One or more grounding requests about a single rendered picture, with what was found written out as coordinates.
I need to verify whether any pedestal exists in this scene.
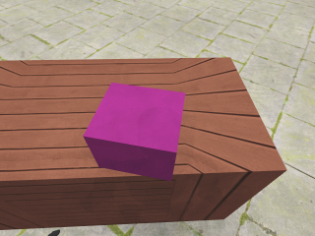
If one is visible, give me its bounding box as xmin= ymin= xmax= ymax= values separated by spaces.
xmin=0 ymin=57 xmax=287 ymax=230

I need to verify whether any carton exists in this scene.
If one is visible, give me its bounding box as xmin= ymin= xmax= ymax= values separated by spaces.
xmin=83 ymin=83 xmax=186 ymax=181

